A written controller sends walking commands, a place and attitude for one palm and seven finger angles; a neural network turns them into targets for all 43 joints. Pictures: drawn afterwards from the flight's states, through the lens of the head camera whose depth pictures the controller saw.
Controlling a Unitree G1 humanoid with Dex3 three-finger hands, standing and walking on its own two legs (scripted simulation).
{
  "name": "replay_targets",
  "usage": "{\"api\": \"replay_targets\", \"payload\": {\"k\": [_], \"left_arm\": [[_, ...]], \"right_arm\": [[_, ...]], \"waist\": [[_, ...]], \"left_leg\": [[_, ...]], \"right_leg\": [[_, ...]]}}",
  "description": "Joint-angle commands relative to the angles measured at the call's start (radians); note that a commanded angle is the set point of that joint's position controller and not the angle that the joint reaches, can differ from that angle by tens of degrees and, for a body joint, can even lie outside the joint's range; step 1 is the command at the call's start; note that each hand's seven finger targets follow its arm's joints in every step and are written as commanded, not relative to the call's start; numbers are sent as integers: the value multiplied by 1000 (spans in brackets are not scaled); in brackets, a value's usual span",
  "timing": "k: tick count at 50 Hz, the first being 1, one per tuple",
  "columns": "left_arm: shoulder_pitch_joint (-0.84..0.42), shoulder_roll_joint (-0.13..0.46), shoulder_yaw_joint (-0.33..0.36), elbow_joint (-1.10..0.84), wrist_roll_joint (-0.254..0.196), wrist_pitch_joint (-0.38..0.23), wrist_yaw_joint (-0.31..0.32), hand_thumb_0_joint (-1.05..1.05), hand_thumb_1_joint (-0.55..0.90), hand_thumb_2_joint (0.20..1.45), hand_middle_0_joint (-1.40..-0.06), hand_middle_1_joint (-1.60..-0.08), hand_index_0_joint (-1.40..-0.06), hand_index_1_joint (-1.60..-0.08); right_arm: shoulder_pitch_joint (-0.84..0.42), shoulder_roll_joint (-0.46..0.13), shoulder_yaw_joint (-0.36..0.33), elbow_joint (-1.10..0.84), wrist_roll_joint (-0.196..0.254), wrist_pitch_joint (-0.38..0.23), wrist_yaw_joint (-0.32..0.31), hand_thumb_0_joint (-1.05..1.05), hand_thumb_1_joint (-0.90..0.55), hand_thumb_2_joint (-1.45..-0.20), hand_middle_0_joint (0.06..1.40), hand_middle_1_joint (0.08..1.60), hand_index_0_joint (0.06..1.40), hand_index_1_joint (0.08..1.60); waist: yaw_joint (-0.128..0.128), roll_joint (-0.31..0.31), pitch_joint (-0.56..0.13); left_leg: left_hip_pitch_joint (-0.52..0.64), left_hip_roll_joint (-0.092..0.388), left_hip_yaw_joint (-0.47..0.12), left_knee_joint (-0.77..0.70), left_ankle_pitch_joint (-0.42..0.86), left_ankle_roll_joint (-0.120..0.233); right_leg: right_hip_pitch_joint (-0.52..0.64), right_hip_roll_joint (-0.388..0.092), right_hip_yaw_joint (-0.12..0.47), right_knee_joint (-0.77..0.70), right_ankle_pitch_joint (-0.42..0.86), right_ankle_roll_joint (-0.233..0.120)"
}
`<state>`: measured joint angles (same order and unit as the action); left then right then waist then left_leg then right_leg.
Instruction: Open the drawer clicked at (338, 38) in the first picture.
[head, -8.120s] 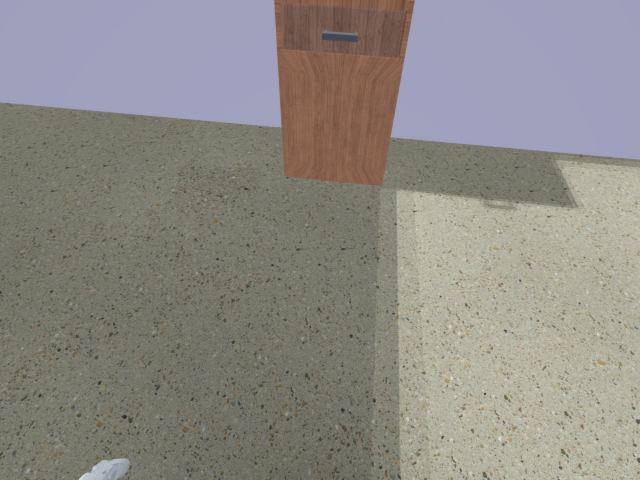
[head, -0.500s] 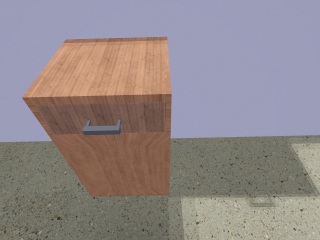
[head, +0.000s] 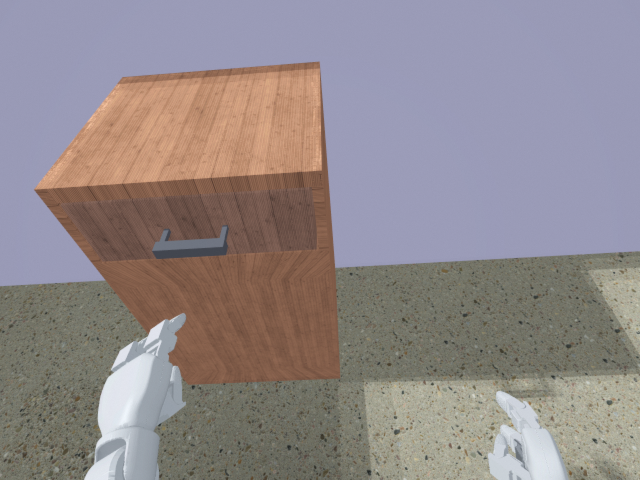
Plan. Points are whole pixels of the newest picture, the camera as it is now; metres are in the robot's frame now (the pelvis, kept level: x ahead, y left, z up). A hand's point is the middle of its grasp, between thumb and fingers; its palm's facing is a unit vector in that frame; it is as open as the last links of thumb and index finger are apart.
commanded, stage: raise the hand with hooked fingers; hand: left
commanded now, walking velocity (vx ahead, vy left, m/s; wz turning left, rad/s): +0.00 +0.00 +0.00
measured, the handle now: (193, 240) +0.53 +0.28 -0.04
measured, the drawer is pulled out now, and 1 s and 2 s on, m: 0.00 0.00 0.00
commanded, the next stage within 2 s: move the hooked fingers above the handle in 1.62 s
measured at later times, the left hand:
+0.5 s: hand (149, 377) +0.24 +0.24 +0.02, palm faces +0.10 -0.06 -0.99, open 10.7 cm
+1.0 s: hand (120, 324) +0.29 +0.27 +0.07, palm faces +0.11 -0.08 -0.99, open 13.5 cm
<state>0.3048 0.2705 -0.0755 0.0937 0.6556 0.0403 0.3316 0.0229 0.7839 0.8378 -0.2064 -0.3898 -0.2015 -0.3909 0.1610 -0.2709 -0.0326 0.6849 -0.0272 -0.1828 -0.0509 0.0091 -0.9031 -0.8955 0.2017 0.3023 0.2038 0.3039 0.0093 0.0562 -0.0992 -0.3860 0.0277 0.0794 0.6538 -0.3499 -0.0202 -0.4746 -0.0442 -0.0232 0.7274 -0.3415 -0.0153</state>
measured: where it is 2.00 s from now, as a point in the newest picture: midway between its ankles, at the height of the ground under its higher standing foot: outside the picture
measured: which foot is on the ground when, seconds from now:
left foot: down 0.00-1.00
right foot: down 0.00-1.00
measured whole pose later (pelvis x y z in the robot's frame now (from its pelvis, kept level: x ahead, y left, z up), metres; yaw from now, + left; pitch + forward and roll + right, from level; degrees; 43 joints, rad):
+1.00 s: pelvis +0.01 +0.03 +0.01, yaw +1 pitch +3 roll +1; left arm 0.04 0.40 -0.08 0.05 0.98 0.12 0.22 0.00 -0.39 0.35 -0.31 -1.13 -0.31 -1.13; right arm 0.10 -0.23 -0.02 0.60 -0.01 0.08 -0.02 0.01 -0.90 -0.90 0.20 0.30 0.20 0.30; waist 0.08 0.07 -0.06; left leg -0.32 0.00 0.06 0.61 -0.35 0.01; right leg -0.38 -0.06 -0.03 0.63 -0.31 0.02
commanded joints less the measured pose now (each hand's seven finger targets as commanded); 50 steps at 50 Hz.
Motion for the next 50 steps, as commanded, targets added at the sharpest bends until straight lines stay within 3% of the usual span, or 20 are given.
{"api": "replay_targets", "payload": {"k": [1, 2, 4, 7, 9, 10, 13, 15, 18, 20, 22, 23, 25, 28, 32, 35, 40, 44, 46, 50], "left_arm": [[349, 94, 50, -2, 288, -42, 37, 0, 550, 750, -225, -525, -225, -525], [312, 110, 60, -32, 327, -57, 49, 0, 527, 740, -227, -540, -227, -540], [232, 174, 109, -129, 391, -79, 84, 0, 480, 720, -230, -570, -230, -570], [51, 225, 140, -276, 468, -89, 158, 0, 410, 690, -235, -615, -235, -615], [-179, 270, 161, -397, 491, -114, 204, 0, 363, 670, -238, -645, -238, -645], [-231, 258, 144, -419, 486, -135, 222, 0, 340, 660, -240, -660, -240, -660], [-278, 261, 127, -412, 461, -199, 237, 0, 270, 630, -245, -705, -245, -705], [-269, 246, 121, -356, 430, -202, 230, 0, 223, 610, -248, -735, -248, -735], [-197, 239, 129, -231, 393, -104, 189, 0, 153, 580, -253, -780, -253, -780], [-120, 222, 120, -149, 367, -5, 134, 0, 107, 560, -257, -810, -257, -810], [-71, 246, 123, -155, 342, 72, 63, 0, 60, 540, -260, -840, -260, -840], [-68, 258, 124, -167, 331, 93, 29, 0, 37, 530, -262, -855, -262, -855], [-53, 261, 119, -187, 322, 98, -24, 0, -10, 510, -265, -885, -265, -885], [-84, 260, 120, -255, 341, 42, -52, 0, -80, 480, -270, -930, -270, -930], [-208, 298, 168, -349, 367, -64, 7, 0, -173, 440, -277, -990, -277, -990], [-282, 307, 187, -366, 376, -97, 64, 0, -243, 410, -282, -1035, -282, -1035], [-375, 274, 139, -294, 371, -33, 77, 0, -360, 360, -290, -1110, -290, -1110], [-406, 267, 91, -246, 343, 55, -8, 0, -453, 320, -297, -1170, -297, -1170], [-416, 283, 85, -225, 334, 85, -64, 0, -500, 300, -300, -1200, -300, -1200], [-502, 331, 101, -223, 341, 88, -148, 0, -500, 300, -300, -1200, -300, -1200]], "right_arm": [[-147, -78, -30, -246, -10, 104, 59, 0, -900, -900, 200, 300, 200, 300], [-164, -73, -26, -265, -9, 126, 69, 0, -900, -900, 200, 300, 200, 300], [-187, -61, -24, -289, -7, 158, 79, 0, -900, -900, 200, 300, 200, 300], [-168, -45, -32, -312, -34, 183, 80, 0, -900, -900, 200, 300, 200, 300], [-154, -36, -39, -291, -53, 191, 72, 0, -900, -900, 200, 300, 200, 300], [-161, -33, -43, -291, -57, 185, 64, 0, -900, -900, 200, 300, 200, 300], [-149, -37, -41, -273, -59, 163, 57, 0, -900, -900, 200, 300, 200, 300], [-155, -39, -39, -265, -60, 157, 53, 0, -900, -900, 200, 300, 200, 300], [-163, -44, -31, -265, -44, 166, 45, 0, -900, -900, 200, 300, 200, 300], [-172, -46, -22, -268, -22, 181, 39, 0, -900, -900, 200, 300, 200, 300], [-193, -51, -9, -282, -1, 197, 25, 0, -900, -900, 200, 300, 200, 300], [-196, -52, -2, -283, 4, 198, 19, 0, -900, -900, 200, 300, 200, 300], [-200, -54, 12, -280, 7, 198, 15, 0, -900, -900, 200, 300, 200, 300], [-176, -54, 8, -270, -3, 191, 18, 0, -900, -900, 200, 300, 200, 300], [-138, -55, -12, -253, -25, 175, 20, 0, -900, -900, 200, 300, 200, 300], [-118, -57, -28, -240, -33, 171, 26, 0, -900, -900, 200, 300, 200, 300], [-129, -69, -42, -220, -12, 180, 37, 0, -900, -900, 200, 300, 200, 300], [-152, -76, -37, -222, 11, 196, 33, 0, -900, -900, 200, 300, 200, 300], [-155, -77, -27, -224, 18, 209, 28, 0, -900, -900, 200, 300, 200, 300], [-160, -75, -6, -233, 17, 227, 21, 0, -900, -900, 200, 300, 200, 300]], "waist": [[138, -318, 6], [142, -299, -21], [155, -196, -47], [123, -6, -170], [61, -10, -221], [42, 13, -226], [2, 35, -239], [-15, -13, -203], [8, -88, -203], [42, -149, -203], [81, -197, -212], [87, -221, -207], [93, -189, -164], [87, -142, -120], [72, -35, -166], [55, -12, -193], [45, 50, -178], [60, 8, -181], [66, -54, -156], [72, -76, -117]], "left_leg": [[-186, -80, -27, -34, 136, 20], [-195, -84, -22, -26, 136, 23], [-198, -94, -17, -9, 129, 25], [-118, -99, -11, 51, 144, 36], [-66, -97, -34, 125, 134, 44], [-39, -94, -40, 158, 126, 51], [-11, -83, -65, 220, 92, 54], [-59, -80, -69, 225, 58, 58], [-136, -78, -55, 161, 70, 59], [-162, -81, -45, 104, 102, 53], [-159, -80, -30, 44, 132, 50], [-151, -77, -27, 22, 145, 50], [-129, -72, -28, -17, 146, 48], [-70, -63, -36, -49, 173, 51], [22, -63, -47, -48, 209, 52], [69, -59, -54, -34, 237, 46], [93, -46, -65, -60, 287, 33], [113, -41, -68, -112, 339, 30], [116, -38, -66, -140, 343, 32], [135, -39, -58, -177, 347, 38]], "right_leg": [[83, 37, 121, -140, 66, -49], [102, 33, 130, -122, 93, -49], [105, 36, 155, -100, 94, -54], [40, 45, 178, -59, 121, -60], [-59, 39, 203, -44, 64, -53], [-103, 34, 212, -45, 46, -51], [-218, 33, 186, -19, -9, -49], [-216, 34, 154, -23, -27, -37], [-62, 37, 103, -43, 68, -18], [54, 38, 95, -65, 141, -11], [173, 31, 114, -96, 200, -5], [210, 27, 113, -102, 227, 0], [226, 22, 101, -113, 217, -1], [195, 30, 58, -122, 219, -9], [158, 38, 37, -119, 207, -23], [106, 43, 22, -110, 195, -28], [87, 52, -18, -97, 208, -34], [174, 54, -21, -130, 255, -32], [211, 54, -20, -153, 265, -27], [253, 52, -21, -190, 273, -24]]}}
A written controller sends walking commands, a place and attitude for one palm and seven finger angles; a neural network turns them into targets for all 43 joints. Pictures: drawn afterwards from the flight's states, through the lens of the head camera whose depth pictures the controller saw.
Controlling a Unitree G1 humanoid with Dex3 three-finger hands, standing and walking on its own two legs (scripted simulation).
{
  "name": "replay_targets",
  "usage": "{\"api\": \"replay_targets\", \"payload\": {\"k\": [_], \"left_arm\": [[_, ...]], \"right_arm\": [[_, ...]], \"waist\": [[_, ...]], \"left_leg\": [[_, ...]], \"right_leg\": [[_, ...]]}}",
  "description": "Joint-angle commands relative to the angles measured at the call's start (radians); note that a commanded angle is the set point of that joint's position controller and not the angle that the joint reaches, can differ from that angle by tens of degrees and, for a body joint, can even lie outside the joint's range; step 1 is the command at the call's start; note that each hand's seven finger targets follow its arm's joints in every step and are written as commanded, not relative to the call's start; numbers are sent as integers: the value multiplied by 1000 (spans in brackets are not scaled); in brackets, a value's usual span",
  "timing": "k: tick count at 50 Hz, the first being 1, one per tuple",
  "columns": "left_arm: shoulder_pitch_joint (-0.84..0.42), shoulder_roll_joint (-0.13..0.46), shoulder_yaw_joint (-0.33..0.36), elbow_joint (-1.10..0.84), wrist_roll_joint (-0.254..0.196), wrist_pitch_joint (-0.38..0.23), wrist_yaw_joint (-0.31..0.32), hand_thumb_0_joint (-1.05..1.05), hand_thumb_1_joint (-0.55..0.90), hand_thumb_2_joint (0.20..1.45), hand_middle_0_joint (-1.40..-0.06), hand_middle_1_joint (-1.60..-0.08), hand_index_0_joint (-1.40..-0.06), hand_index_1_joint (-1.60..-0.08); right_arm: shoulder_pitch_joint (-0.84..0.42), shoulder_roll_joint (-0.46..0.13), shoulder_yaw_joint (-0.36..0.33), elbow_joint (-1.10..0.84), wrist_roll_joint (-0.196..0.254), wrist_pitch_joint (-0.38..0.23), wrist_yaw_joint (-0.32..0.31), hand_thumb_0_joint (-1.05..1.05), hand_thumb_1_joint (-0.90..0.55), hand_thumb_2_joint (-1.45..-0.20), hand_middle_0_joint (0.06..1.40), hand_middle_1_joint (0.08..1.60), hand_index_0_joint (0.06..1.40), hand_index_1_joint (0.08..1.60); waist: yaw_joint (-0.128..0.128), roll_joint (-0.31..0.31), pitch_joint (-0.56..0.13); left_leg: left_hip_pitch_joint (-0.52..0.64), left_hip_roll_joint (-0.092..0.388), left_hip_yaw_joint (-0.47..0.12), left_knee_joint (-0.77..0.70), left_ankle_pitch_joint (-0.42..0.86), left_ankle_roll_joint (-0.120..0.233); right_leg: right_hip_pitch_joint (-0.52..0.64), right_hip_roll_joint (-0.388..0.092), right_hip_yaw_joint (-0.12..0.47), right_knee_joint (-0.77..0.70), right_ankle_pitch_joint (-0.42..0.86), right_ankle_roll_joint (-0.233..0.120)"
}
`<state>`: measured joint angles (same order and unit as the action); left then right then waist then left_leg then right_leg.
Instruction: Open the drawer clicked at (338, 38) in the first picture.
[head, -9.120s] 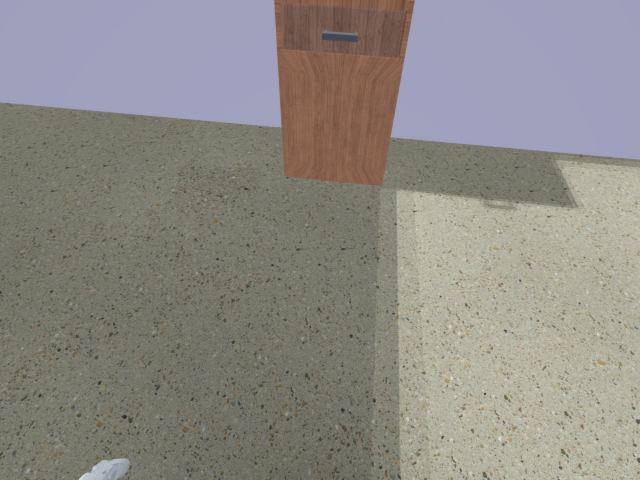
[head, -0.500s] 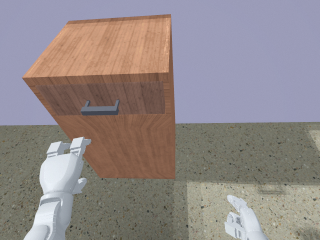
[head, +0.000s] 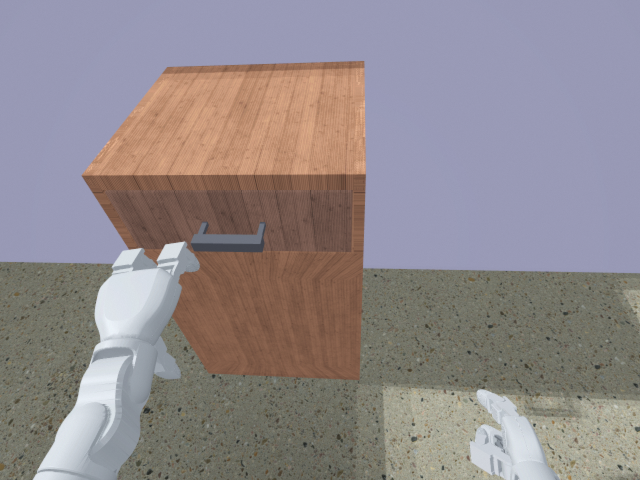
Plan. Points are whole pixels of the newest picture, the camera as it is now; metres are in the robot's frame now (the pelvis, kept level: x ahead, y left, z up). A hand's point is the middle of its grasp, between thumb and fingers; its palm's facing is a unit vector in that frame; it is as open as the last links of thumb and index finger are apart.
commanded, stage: raise the hand with hooked fingers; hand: left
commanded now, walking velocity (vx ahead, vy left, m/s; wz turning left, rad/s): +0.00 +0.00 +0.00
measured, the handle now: (230, 234) +0.53 +0.25 -0.04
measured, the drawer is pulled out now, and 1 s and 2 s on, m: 0.00 0.00 0.00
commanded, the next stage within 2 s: move the hooked fingers above the handle in 0.62 s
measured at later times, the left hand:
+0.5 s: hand (175, 301) +0.30 +0.23 +0.08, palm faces -0.01 -0.09 -1.00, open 13.9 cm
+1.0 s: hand (184, 292) +0.32 +0.22 +0.07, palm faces +0.00 -0.06 -1.00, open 13.9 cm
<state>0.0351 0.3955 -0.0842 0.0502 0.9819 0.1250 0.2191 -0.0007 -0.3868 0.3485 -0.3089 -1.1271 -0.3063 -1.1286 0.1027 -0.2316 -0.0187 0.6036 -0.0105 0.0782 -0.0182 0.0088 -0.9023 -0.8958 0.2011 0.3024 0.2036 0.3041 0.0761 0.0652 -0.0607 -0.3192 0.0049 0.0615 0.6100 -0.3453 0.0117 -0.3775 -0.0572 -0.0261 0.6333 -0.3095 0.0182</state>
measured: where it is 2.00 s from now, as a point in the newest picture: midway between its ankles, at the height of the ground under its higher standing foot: outside the picture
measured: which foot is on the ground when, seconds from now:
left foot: down 0.00-1.00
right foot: down 0.00-1.00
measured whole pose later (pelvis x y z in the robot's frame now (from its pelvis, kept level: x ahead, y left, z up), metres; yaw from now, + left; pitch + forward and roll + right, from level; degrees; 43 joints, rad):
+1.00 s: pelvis +0.00 -0.02 +0.01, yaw +1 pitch +3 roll +1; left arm -0.21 0.45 -0.08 0.29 0.99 -0.04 0.12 0.00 -0.49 0.30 -0.32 -1.20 -0.32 -1.20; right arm 0.13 -0.24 -0.02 0.64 0.01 0.07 -0.04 0.01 -0.90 -0.90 0.20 0.30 0.21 0.30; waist 0.08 0.05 -0.02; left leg -0.27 0.02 0.04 0.50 -0.27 -0.01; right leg -0.33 -0.04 -0.05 0.53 -0.25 -0.01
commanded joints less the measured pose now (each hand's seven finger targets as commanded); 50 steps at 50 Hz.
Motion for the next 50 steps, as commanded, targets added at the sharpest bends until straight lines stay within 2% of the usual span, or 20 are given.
{"api": "replay_targets", "payload": {"k": [1, 3, 5, 10, 11, 15, 17, 20, 23, 24, 27, 31, 36, 39, 40, 42, 44, 46, 48, 50], "left_arm": [[-264, 213, 113, -179, 18, -6, -47, 0, -500, 300, -300, -1200, -300, -1200], [-315, 223, 117, -176, 15, -28, -66, 0, -500, 300, -300, -1200, -300, -1200], [-377, 232, 119, -161, 13, -47, -76, 0, -500, 300, -300, -1200, -300, -1200], [-469, 255, 126, -166, 0, -93, -89, 0, -500, 300, -300, -1200, -300, -1200], [-484, 261, 130, -172, -2, -100, -90, 0, -500, 300, -300, -1200, -300, -1200], [-352, 208, 111, -80, -32, -96, -120, 0, -500, 300, -300, -1200, -300, -1200], [-340, 218, 120, -95, -39, -101, -129, 0, -500, 300, -300, -1200, -300, -1200], [-355, 243, 144, -127, -28, -120, -119, 0, -500, 300, -300, -1200, -300, -1200], [-383, 267, 173, -183, -23, -153, -86, 0, -500, 300, -300, -1200, -300, -1200], [-389, 293, 201, -192, -21, -164, -70, 0, -500, 300, -300, -1200, -300, -1200], [-389, 272, 194, -187, -16, -175, -29, 0, -500, 300, -300, -1200, -300, -1200], [-382, 245, 171, -123, -16, -140, -8, 0, -500, 300, -300, -1200, -300, -1200], [-371, 221, 122, -93, -21, -85, -44, 0, -500, 300, -300, -1200, -300, -1200], [-417, 217, 102, -72, -20, -84, -70, 0, -500, 300, -300, -1200, -300, -1200], [-439, 234, 110, -46, -15, -90, -74, 0, -500, 300, -300, -1200, -300, -1200], [-494, 254, 123, 4, -8, -109, -78, 0, -500, 300, -300, -1200, -300, -1200], [-548, 295, 156, 15, 5, -137, -70, 0, -500, 300, -300, -1200, -300, -1200], [-607, 262, 126, 15, 10, -167, -54, 0, -500, 300, -300, -1200, -300, -1200], [-609, 278, 150, 28, 10, -190, -37, 0, -500, 300, -300, -1200, -300, -1200], [-629, 260, 136, 88, 12, -191, -27, 0, -500, 300, -300, -1200, -300, -1200]], "right_arm": [[-98, -112, -16, -147, 0, -30, -12, 0, -900, -900, 200, 300, 200, 300], [-94, -107, -12, -144, -1, -27, -16, 0, -900, -900, 200, 300, 200, 300], [-92, -104, -6, -140, 2, -27, -18, 0, -900, -900, 200, 300, 200, 300], [-81, -104, -10, -126, 3, -35, -19, 0, -900, -900, 200, 300, 200, 300], [-77, -105, -13, -120, 2, -36, -18, 0, -900, -900, 200, 300, 200, 300], [-69, -113, -18, -122, 10, -32, -9, 0, -900, -900, 200, 300, 200, 300], [-69, -120, -22, -126, 11, -28, -6, 0, -900, -900, 200, 300, 200, 300], [-70, -123, -23, -132, 9, -30, -4, 0, -900, -900, 200, 300, 200, 300], [-66, -122, -31, -129, 6, -38, -6, 0, -900, -900, 200, 300, 200, 300], [-67, -123, -33, -127, 3, -42, -7, 0, -900, -900, 200, 300, 200, 300], [-57, -116, -38, -112, 6, -49, -8, 0, -900, -900, 200, 300, 200, 300], [-61, -117, -42, -102, 17, -49, -4, 0, -900, -900, 200, 300, 200, 300], [-81, -123, -37, -109, 24, -42, -7, 0, -900, -900, 200, 300, 200, 300], [-80, -127, -32, -110, 22, -40, -14, 0, -900, -900, 200, 300, 200, 300], [-77, -125, -29, -104, 21, -40, -18, 0, -900, -900, 200, 300, 200, 300], [-62, -125, -25, -94, 20, -40, -27, 0, -900, -900, 200, 300, 200, 300], [-53, -126, -27, -90, 17, -42, -33, 0, -900, -900, 200, 300, 200, 300], [-39, -116, -32, -84, 15, -50, -33, 0, -900, -900, 200, 300, 200, 300], [-24, -115, -40, -79, 14, -53, -34, 0, -900, -900, 200, 300, 200, 300], [-9, -117, -41, -71, 16, -53, -33, 0, -900, -900, 200, 300, 200, 300]], "waist": [[2, -66, -155], [-1, -62, -148], [-4, -19, -133], [-7, 29, -196], [-8, 21, -210], [1, -59, -158], [6, -78, -165], [14, -81, -187], [15, -59, -223], [20, -43, -232], [14, -13, -239], [7, -36, -197], [2, -79, -184], [-12, -99, -174], [-14, -97, -147], [-18, -120, -142], [-16, -98, -164], [-23, -50, -201], [-19, -20, -237], [-32, -40, -221]], "left_leg": [[80, -15, -41, -139, 351, 4], [96, -18, -38, -145, 354, 6], [101, -19, -42, -160, 332, 2], [149, -25, -45, -167, 370, -1], [158, -25, -45, -169, 385, -2], [111, -26, -32, -181, 384, 0], [103, -27, -25, -186, 376, 4], [102, -29, -25, -185, 380, 8], [117, -32, -27, -180, 392, 9], [120, -33, -28, -179, 387, 10], [127, -34, -26, -173, 399, 9], [101, -36, -15, -183, 350, 8], [93, -37, -5, -191, 322, 13], [92, -41, -4, -187, 290, 17], [82, -42, -3, -190, 265, 17], [66, -45, -4, -185, 247, 20], [65, -48, -8, -177, 241, 19], [90, -47, -8, -163, 270, 20], [96, -47, -10, -149, 305, 18], [72, -47, -13, -140, 297, 16]], "right_leg": [[158, 68, -18, -102, 243, -60], [168, 69, -17, -119, 254, -60], [169, 69, -17, -133, 228, -64], [201, 70, -14, -154, 256, -65], [209, 71, -14, -157, 271, -65], [223, 71, -18, -169, 295, -60], [234, 69, -13, -174, 302, -58], [247, 65, -8, -170, 308, -58], [253, 63, 0, -167, 324, -58], [261, 63, 7, -169, 321, -58], [242, 62, 4, -162, 329, -61], [223, 61, 0, -173, 284, -58], [234, 59, 4, -186, 270, -51], [219, 59, 7, -194, 247, -46], [203, 58, 7, -198, 220, -46], [195, 58, 8, -198, 207, -45], [195, 59, 11, -193, 193, -46], [181, 57, 9, -177, 224, -50], [185, 60, 10, -161, 263, -54], [163, 63, 3, -154, 255, -52]]}}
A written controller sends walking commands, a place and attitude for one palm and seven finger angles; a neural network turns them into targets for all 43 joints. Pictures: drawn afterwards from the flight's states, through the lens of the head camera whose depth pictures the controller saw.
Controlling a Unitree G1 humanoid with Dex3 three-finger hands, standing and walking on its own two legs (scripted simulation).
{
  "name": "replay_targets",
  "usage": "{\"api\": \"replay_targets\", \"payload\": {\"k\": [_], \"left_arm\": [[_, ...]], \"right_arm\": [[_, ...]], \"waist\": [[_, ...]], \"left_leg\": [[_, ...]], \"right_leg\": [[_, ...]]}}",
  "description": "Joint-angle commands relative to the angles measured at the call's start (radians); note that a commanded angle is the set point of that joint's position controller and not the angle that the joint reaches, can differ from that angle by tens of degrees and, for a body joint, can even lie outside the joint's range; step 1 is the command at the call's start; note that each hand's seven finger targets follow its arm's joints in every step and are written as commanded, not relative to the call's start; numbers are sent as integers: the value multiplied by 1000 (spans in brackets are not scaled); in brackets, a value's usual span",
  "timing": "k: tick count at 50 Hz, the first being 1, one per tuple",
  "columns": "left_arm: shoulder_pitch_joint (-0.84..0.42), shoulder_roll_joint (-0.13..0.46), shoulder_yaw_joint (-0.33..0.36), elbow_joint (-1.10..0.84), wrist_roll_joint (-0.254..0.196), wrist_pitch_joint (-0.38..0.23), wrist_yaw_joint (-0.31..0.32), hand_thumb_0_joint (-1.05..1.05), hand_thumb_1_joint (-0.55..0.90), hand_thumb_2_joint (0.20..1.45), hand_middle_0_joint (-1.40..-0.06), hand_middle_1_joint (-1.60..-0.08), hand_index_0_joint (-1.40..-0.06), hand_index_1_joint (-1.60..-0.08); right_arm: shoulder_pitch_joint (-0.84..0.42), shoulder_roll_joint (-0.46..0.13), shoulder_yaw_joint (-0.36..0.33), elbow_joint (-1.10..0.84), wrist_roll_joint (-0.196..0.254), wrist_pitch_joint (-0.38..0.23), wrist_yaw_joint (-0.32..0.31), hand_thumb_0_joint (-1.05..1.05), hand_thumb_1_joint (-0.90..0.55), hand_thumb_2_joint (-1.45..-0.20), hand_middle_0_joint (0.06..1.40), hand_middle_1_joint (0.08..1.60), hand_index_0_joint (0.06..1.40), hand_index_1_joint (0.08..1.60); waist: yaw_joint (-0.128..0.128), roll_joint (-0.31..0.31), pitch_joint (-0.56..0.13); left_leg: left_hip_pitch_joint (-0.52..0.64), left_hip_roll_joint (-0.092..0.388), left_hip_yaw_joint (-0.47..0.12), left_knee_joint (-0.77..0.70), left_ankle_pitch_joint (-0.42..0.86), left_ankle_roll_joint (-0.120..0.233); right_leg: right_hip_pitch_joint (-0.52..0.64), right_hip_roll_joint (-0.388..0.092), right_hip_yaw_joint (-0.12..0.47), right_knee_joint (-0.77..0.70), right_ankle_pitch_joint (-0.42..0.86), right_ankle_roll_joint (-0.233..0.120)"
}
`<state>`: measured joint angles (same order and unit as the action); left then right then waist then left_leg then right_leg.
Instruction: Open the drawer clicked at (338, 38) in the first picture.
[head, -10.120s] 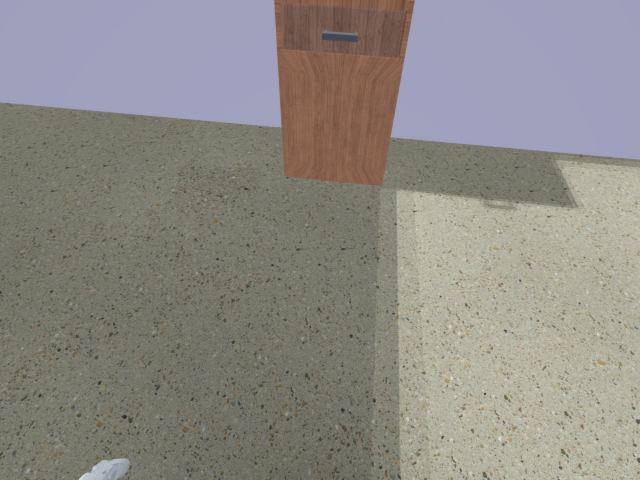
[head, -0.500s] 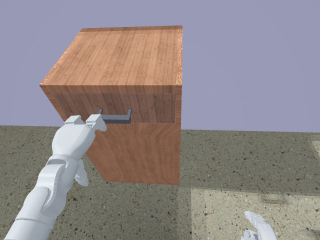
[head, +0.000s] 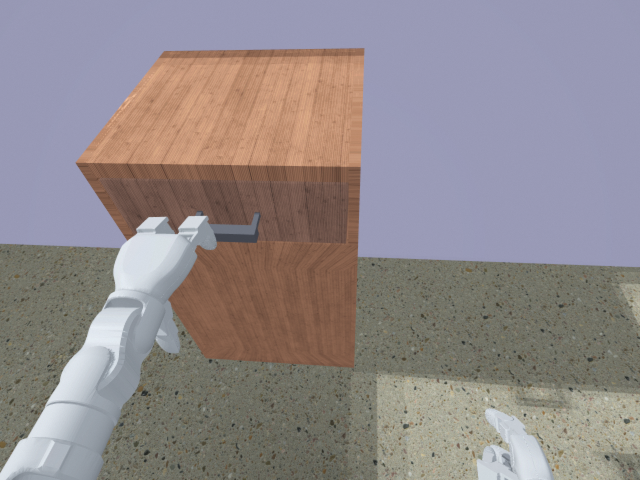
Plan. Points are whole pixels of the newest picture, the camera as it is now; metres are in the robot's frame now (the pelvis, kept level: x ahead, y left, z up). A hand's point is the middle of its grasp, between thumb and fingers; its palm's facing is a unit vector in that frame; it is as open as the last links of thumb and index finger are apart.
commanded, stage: move the hooked fingers above the handle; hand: left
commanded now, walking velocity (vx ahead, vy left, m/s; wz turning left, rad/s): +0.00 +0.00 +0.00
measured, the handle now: (225, 224) +0.54 +0.26 -0.05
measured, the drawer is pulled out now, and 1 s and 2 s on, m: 0.00 0.00 0.00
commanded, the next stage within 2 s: none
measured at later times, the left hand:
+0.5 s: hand (191, 252) +0.39 +0.25 +0.04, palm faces +0.01 -0.02 -1.00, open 13.9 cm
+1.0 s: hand (202, 232) +0.45 +0.26 +0.02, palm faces -0.04 +0.00 -1.00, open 13.9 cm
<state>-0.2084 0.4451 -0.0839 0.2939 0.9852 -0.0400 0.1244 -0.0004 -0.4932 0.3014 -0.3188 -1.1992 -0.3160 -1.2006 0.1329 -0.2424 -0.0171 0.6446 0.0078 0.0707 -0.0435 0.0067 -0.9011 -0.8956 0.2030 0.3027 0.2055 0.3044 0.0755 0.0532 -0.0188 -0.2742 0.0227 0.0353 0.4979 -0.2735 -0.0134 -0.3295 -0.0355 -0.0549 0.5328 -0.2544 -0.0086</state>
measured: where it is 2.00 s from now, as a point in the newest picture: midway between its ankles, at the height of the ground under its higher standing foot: outside the picture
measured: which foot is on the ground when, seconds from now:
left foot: down 0.00-1.00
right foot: down 0.00-1.00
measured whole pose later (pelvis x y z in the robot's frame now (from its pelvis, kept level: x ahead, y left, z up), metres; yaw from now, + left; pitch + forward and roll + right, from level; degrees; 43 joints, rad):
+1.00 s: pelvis +0.00 +0.01 -0.02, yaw -1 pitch +15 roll +0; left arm -0.69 0.51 0.01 0.96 1.09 -0.10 0.30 0.00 -0.49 0.30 -0.32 -1.20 -0.31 -1.20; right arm 0.31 -0.27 -0.07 0.70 -0.01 0.10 -0.02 0.00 -0.90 -0.90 0.20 0.30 0.21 0.30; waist -0.06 0.04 -0.10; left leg -0.61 0.03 0.05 0.70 -0.36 0.01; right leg -0.65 -0.03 -0.03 0.69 -0.30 0.01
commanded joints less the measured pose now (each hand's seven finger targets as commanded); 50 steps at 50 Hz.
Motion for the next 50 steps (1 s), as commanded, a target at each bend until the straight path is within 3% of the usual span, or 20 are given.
{"api": "replay_targets", "payload": {"k": [1, 3, 5, 9, 12, 13, 16, 20, 24, 26, 30, 34, 36, 38, 41, 43, 44, 46, 48, 50], "left_arm": [[-424, 186, 108, -130, 8, -27, 71, 0, -500, 300, -300, -1200, -300, -1200], [-419, 216, 139, -65, 17, -21, 79, 0, -500, 300, -300, -1200, -300, -1200], [-426, 201, 120, -62, 23, -13, 80, 0, -500, 300, -300, -1200, -300, -1200], [-453, 186, 106, -25, 27, -7, 80, 0, -500, 300, -300, -1200, -300, -1200], [-466, 213, 131, 12, 27, -15, 87, 0, -500, 300, -300, -1200, -300, -1200], [-480, 193, 113, 18, 29, -18, 90, 0, -500, 300, -300, -1200, -300, -1200], [-501, 249, 169, 38, 42, -34, 116, 0, -500, 300, -300, -1200, -300, -1200], [-544, 274, 196, 92, 54, -37, 152, 0, -500, 300, -300, -1200, -300, -1200], [-621, 219, 133, 162, 63, -26, 165, 0, -500, 300, -300, -1200, -300, -1200], [-646, 254, 148, 208, 68, -22, 161, 0, -500, 300, -300, -1200, -300, -1200], [-727, 220, 100, 253, 64, -43, 143, 0, -500, 300, -300, -1200, -300, -1200], [-783, 243, 117, 297, 70, -80, 144, 0, -500, 300, -300, -1200, -300, -1200], [-796, 286, 149, 340, 80, -92, 157, 0, -500, 300, -300, -1200, -300, -1200], [-825, 284, 146, 378, 92, -92, 176, 0, -500, 300, -300, -1200, -300, -1200], [-832, 330, 194, 396, 107, -90, 210, 0, -500, 300, -300, -1200, -300, -1200], [-848, 318, 178, 448, 106, -71, 219, 0, -500, 300, -300, -1200, -300, -1200], [-854, 340, 196, 469, 107, -67, 220, 0, -500, 300, -300, -1200, -300, -1200], [-829, 341, 193, 498, 105, -51, 217, 0, -500, 300, -300, -1200, -300, -1200], [-880, 324, 165, 493, 106, -51, 212, 0, -500, 300, -300, -1200, -300, -1200], [-917, 299, 132, 516, 101, -59, 197, 0, -500, 300, -300, -1200, -300, -1200]], "right_arm": [[-30, -107, -44, -106, -1, -48, -7, 0, -900, -900, 200, 300, 200, 300], [-15, -115, -51, -97, 0, -45, -6, 0, -900, -900, 200, 300, 200, 300], [-7, -117, -56, -107, 0, -41, 0, 0, -900, -900, 200, 300, 200, 300], [19, -126, -65, -107, -1, -33, 4, 0, -900, -900, 200, 300, 200, 300], [38, -130, -69, -102, 0, -27, 4, 0, -900, -900, 200, 300, 200, 300], [43, -130, -70, -103, 1, -25, 4, 0, -900, -900, 200, 300, 200, 300], [66, -133, -78, -95, -1, -24, 4, 0, -900, -900, 200, 300, 200, 300], [89, -135, -82, -83, -1, -20, 5, 0, -900, -900, 200, 300, 200, 300], [112, -140, -88, -68, 1, -22, 8, 0, -900, -900, 200, 300, 200, 300], [128, -146, -89, -62, 1, -18, 5, 0, -900, -900, 200, 300, 200, 300], [158, -148, -94, -55, 1, -16, 3, 0, -900, -900, 200, 300, 200, 300], [186, -151, -96, -46, -6, -12, 0, 0, -900, -900, 200, 300, 200, 300], [196, -153, -94, -43, -6, -8, -2, 0, -900, -900, 200, 300, 200, 300], [205, -153, -94, -38, -7, -7, 1, 0, -900, -900, 200, 300, 200, 300], [225, -154, -99, -37, -15, -5, 10, 0, -900, -900, 200, 300, 200, 300], [237, -156, -100, -29, -16, -3, 14, 0, -900, -900, 200, 300, 200, 300], [246, -162, -100, -23, -18, -2, 16, 0, -900, -900, 200, 300, 200, 300], [253, -165, -102, -26, -16, 3, 17, 0, -900, -900, 200, 300, 200, 300], [265, -168, -106, -21, -18, 4, 17, 0, -900, -900, 200, 300, 200, 300], [281, -173, -106, -14, -16, 5, 16, 0, -900, -900, 200, 300, 200, 300]], "waist": [[-43, -25, -251], [-37, -53, -260], [-30, -34, -299], [-41, -42, -334], [-43, -70, -321], [-46, -66, -323], [-39, -54, -342], [-48, -35, -346], [-82, -39, -345], [-82, -36, -370], [-109, -41, -384], [-119, -53, -392], [-115, -37, -385], [-126, -39, -374], [-106, -3, -458], [-124, -13, -444], [-127, -32, -459], [-120, -39, -486], [-139, -30, -497], [-166, -39, -465]], "left_leg": [[21, -63, 12, -25, 216, 41], [-2, -63, 14, -18, 227, 40], [4, -63, 15, -14, 240, 40], [-5, -59, 9, 3, 276, 39], [-28, -57, 8, 11, 272, 43], [-29, -56, 6, 13, 269, 43], [-34, -54, 5, 22, 285, 45], [-63, -54, 5, 32, 282, 43], [-64, -52, 6, 46, 263, 47], [-69, -54, 10, 53, 252, 48], [-71, -54, 4, 71, 255, 52], [-89, -55, 0, 90, 253, 56], [-122, -58, 2, 99, 235, 55], [-145, -57, 1, 109, 228, 54], [-145, -58, 4, 129, 278, 51], [-169, -57, 11, 139, 278, 51], [-183, -56, 6, 144, 285, 52], [-189, -56, 14, 149, 294, 53], [-182, -53, 15, 153, 288, 54], [-191, -50, 7, 156, 259, 57]], "right_leg": [[93, 40, 29, -53, 194, -25], [95, 44, 27, -40, 206, -26], [103, 43, 25, -30, 214, -29], [96, 49, 21, -7, 247, -32], [85, 50, 19, 4, 251, -31], [71, 50, 19, 8, 241, -31], [73, 51, 20, 20, 250, -35], [60, 53, 20, 34, 251, -35], [13, 57, 15, 34, 228, -34], [12, 56, 22, 38, 229, -32], [-15, 56, 22, 45, 234, -31], [-34, 57, 24, 54, 235, -30], [-46, 56, 28, 65, 227, -30], [-75, 58, 26, 73, 221, -30], [-57, 61, 27, 104, 258, -34], [-67, 61, 26, 106, 277, -30], [-58, 63, 26, 112, 283, -30], [-44, 62, 30, 116, 306, -26], [-58, 62, 32, 112, 303, -23], [-94, 64, 31, 104, 270, -21]]}}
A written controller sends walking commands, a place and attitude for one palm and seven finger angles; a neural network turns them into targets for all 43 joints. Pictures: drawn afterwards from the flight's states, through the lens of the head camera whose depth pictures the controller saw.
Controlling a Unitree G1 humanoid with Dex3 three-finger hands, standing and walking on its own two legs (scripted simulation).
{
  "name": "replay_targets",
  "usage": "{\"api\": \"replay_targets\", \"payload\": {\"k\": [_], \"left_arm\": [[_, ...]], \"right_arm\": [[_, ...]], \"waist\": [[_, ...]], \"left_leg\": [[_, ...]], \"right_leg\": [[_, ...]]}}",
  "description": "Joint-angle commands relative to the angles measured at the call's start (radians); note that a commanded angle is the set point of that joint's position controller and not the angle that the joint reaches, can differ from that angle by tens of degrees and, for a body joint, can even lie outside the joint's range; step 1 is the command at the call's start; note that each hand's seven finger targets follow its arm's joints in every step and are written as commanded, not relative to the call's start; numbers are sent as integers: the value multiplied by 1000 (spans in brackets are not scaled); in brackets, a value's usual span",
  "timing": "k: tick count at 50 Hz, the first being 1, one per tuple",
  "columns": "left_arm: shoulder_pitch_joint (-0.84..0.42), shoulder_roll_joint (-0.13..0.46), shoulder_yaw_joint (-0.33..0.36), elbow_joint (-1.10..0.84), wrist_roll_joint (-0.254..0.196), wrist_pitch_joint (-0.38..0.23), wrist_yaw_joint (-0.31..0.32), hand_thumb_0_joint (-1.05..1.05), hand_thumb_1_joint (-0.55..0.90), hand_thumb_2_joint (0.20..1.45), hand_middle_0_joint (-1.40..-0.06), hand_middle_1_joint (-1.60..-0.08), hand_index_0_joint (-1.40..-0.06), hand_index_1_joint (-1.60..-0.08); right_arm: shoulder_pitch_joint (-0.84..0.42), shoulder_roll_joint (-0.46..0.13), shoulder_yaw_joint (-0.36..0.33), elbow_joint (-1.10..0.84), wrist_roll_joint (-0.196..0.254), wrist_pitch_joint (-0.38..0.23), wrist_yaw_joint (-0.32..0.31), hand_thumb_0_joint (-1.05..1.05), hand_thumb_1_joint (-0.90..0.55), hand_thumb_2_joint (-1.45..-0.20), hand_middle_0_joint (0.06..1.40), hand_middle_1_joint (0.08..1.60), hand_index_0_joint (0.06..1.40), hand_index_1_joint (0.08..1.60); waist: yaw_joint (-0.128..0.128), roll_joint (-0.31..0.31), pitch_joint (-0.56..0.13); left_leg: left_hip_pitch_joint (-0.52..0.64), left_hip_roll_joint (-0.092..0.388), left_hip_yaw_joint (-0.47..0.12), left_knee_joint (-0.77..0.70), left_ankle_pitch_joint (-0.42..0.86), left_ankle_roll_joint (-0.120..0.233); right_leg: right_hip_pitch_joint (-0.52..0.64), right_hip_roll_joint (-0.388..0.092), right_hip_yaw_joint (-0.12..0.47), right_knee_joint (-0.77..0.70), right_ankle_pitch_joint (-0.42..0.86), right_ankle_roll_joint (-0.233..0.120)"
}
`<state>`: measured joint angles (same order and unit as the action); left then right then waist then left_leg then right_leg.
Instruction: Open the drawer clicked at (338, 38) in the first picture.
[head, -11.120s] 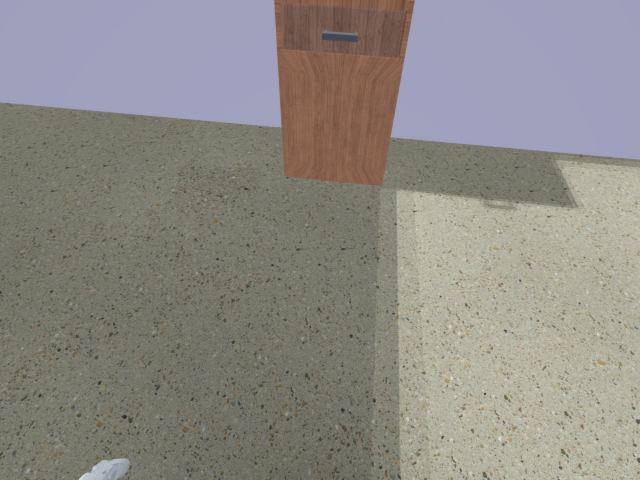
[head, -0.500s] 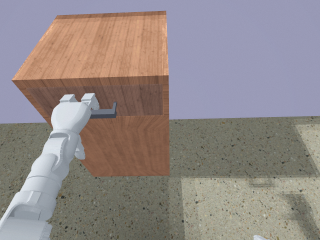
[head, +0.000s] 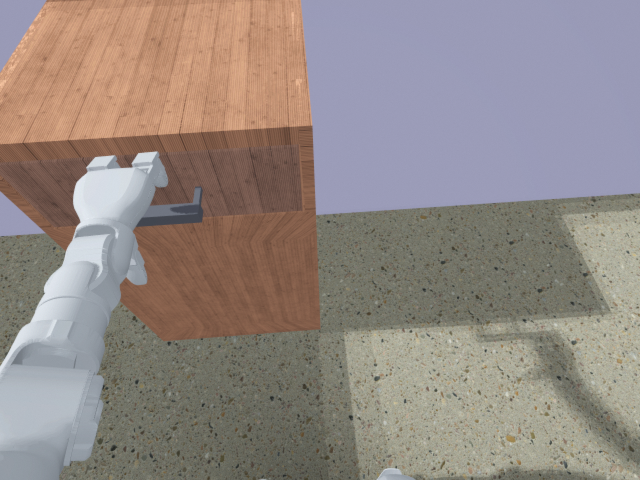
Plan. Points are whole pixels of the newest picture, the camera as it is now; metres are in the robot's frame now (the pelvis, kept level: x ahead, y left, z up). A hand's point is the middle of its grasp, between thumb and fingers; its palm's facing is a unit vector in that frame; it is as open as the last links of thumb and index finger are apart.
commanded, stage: move the hooked fingers above the handle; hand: left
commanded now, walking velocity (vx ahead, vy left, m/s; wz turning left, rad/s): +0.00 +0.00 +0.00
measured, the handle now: (161, 204) +0.53 +0.26 -0.03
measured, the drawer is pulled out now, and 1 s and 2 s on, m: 0.00 0.00 0.00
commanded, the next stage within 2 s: none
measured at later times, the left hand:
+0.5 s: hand (128, 225) +0.46 +0.28 +0.01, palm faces -0.11 -0.02 -0.99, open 13.9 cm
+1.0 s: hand (148, 220) +0.46 +0.25 +0.02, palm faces -0.09 -0.05 -0.99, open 13.8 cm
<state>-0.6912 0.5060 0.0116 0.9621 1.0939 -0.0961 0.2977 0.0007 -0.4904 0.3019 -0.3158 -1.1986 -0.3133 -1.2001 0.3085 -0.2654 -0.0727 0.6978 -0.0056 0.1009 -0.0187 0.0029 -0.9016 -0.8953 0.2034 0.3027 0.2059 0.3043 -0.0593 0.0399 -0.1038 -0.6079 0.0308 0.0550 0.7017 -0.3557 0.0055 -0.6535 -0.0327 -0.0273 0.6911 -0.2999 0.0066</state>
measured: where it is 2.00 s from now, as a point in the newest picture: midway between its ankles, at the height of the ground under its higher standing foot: outside the picture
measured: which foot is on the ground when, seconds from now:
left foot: down 0.00-1.00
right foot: down 0.00-1.00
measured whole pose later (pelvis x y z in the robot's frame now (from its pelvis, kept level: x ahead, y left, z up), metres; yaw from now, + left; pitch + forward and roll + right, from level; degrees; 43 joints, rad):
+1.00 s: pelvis +0.00 +0.01 -0.01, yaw +0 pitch +18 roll -1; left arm -0.72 0.53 0.00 0.96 1.09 -0.21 0.24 0.00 -0.49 0.30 -0.32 -1.20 -0.32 -1.21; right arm 0.36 -0.26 -0.06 0.70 -0.02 0.13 -0.03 0.00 -0.90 -0.90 0.21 0.30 0.21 0.30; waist -0.08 0.03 -0.12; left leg -0.69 0.03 0.05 0.78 -0.40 0.02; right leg -0.71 -0.03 -0.03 0.73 -0.32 0.02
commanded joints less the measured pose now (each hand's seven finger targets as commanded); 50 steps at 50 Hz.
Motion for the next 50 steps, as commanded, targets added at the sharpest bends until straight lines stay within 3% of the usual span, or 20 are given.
{"api": "replay_targets", "payload": {"k": [1, 5, 10, 12, 14, 17, 19, 22, 25, 27, 28, 32, 34, 35, 37, 39, 41, 44, 46, 50], "left_arm": [[-435, 265, 56, -138, -8, -9, 17, 0, -500, 300, -300, -1200, -300, -1200], [-524, 287, 56, -173, -5, -57, 12, 0, -500, 300, -300, -1200, -300, -1200], [-499, 394, 146, -124, 4, -79, 39, 0, -500, 300, -300, -1200, -300, -1200], [-455, 392, 151, -91, 3, -64, 48, 0, -500, 300, -300, -1200, -300, -1200], [-410, 410, 176, -82, 3, -51, 51, 0, -500, 300, -300, -1200, -300, -1200], [-390, 317, 98, -77, -2, -27, 38, 0, -500, 300, -300, -1200, -300, -1200], [-390, 319, 98, -73, -9, -29, 23, 0, -500, 300, -300, -1200, -300, -1200], [-461, 291, 72, -184, -13, -70, 10, 0, -500, 300, -300, -1200, -300, -1200], [-571, 259, 38, -270, -15, -114, 24, 0, -500, 300, -300, -1200, -300, -1200], [-561, 285, 73, -275, -6, -123, 52, 0, -500, 300, -300, -1200, -300, -1200], [-555, 300, 91, -269, -5, -118, 69, 0, -500, 300, -300, -1200, -300, -1200], [-498, 303, 101, -93, 0, -18, 115, 0, -500, 300, -300, -1200, -300, -1200], [-480, 315, 99, -15, 3, 42, 108, 0, -500, 300, -300, -1200, -300, -1200], [-463, 348, 110, -6, 11, 65, 97, 0, -500, 300, -300, -1200, -300, -1200], [-444, 308, 62, 28, 6, 97, 56, 0, -500, 300, -300, -1200, -300, -1200], [-453, 259, 25, -2, -6, 75, 4, 0, -500, 300, -300, -1200, -300, -1200], [-461, 264, 20, -50, -14, 34, -34, 0, -500, 300, -300, -1200, -300, -1200], [-503, 233, 10, -190, -27, -66, -56, 0, -500, 300, -300, -1200, -300, -1200], [-538, 235, 20, -253, -18, -122, -33, 0, -500, 300, -300, -1200, -300, -1200], [-523, 389, 161, -223, 4, -129, 66, 0, -500, 300, -300, -1200, -300, -1200]], "right_arm": [[110, -153, -51, -61, -2, -25, -11, 0, -900, -900, 200, 300, 200, 300], [138, -156, -53, -49, -9, -23, -19, 0, -900, -900, 200, 300, 200, 300], [157, -165, -48, -31, -22, -13, -13, 0, -900, -900, 200, 300, 200, 300], [154, -165, -46, -31, -24, -8, -5, 0, -900, -900, 200, 300, 200, 300], [149, -168, -47, -38, -27, -1, 2, 0, -900, -900, 200, 300, 200, 300], [158, -168, -53, -45, -20, 2, 10, 0, -900, -900, 200, 300, 200, 300], [161, -173, -55, -44, -16, 6, 7, 0, -900, -900, 200, 300, 200, 300], [171, -169, -64, -44, -17, 3, -2, 0, -900, -900, 200, 300, 200, 300], [170, -165, -65, -35, -21, 1, -9, 0, -900, -900, 200, 300, 200, 300], [169, -164, -65, -29, -26, 1, -7, 0, -900, -900, 200, 300, 200, 300], [164, -163, -60, -26, -29, 2, -3, 0, -900, -900, 200, 300, 200, 300], [145, -165, -40, -21, -24, 9, 17, 0, -900, -900, 200, 300, 200, 300], [139, -172, -34, -27, -21, 11, 22, 0, -900, -900, 200, 300, 200, 300], [137, -175, -32, -32, -19, 14, 22, 0, -900, -900, 200, 300, 200, 300], [138, -172, -30, -46, -11, 19, 17, 0, -900, -900, 200, 300, 200, 300], [152, -169, -38, -56, -8, 15, 8, 0, -900, -900, 200, 300, 200, 300], [155, -170, -38, -64, -4, 15, -4, 0, -900, -900, 200, 300, 200, 300], [154, -155, -46, -77, -11, 6, -20, 0, -900, -900, 200, 300, 200, 300], [159, -152, -52, -64, -18, 0, -22, 0, -900, -900, 200, 300, 200, 300], [148, -160, -42, -40, -29, 7, -14, 0, -900, -900, 200, 300, 200, 300]], "waist": [[-30, -37, -370], [-54, 6, -408], [-26, 43, -455], [-16, 46, -441], [2, 40, -475], [-16, 40, -449], [-27, -10, -436], [-42, 30, -483], [-71, 82, -442], [-57, 127, -456], [-47, 142, -454], [-40, 76, -347], [-32, 40, -357], [-18, 41, -399], [-26, 0, -400], [-43, -17, -423], [-48, -41, -427], [-51, 4, -438], [-59, 57, -437], [-31, 78, -406]], "left_leg": [[133, -57, -13, -46, 323, 40], [152, -56, -25, -25, 333, 43], [101, -59, -27, 12, 373, 38], [83, -56, -21, 19, 390, 36], [81, -55, -18, 26, 436, 34], [105, -43, -15, 19, 433, 30], [105, -39, -21, 13, 410, 34], [191, -30, -40, 14, 441, 34], [249, -20, -68, 14, 438, 26], [279, -19, -80, 25, 481, 16], [275, -20, -80, 26, 487, 12], [148, -32, -73, 7, 387, 13], [105, -39, -53, -1, 365, 19], [105, -41, -42, 0, 372, 19], [95, -42, -27, -7, 364, 24], [136, -35, -32, -6, 400, 29], [144, -34, -32, -8, 383, 35], [195, -34, -43, 0, 399, 37], [230, -30, -55, 15, 415, 33], [128, -43, -53, 32, 386, 31]], "right_leg": [[228, 60, 6, -57, 301, -36], [190, 62, 11, -45, 293, -37], [183, 64, 10, 3, 323, -42], [174, 67, 4, 13, 334, -43], [201, 69, 2, 25, 371, -44], [168, 72, -5, 7, 351, -39], [171, 74, -6, -4, 329, -38], [141, 75, -4, -11, 308, -38], [55, 75, -15, -14, 242, -41], [24, 77, -23, 2, 225, -47], [23, 78, -28, 8, 222, -49], [30, 79, -41, 9, 194, -51], [79, 76, -35, 4, 217, -50], [111, 74, -29, 9, 241, -47], [152, 73, -23, -6, 274, -43], [164, 73, -17, -17, 301, -40], [174, 71, -10, -25, 299, -34], [148, 71, -3, -29, 281, -38], [92, 73, -5, -18, 259, -40], [91, 72, -10, 20, 254, -47]]}}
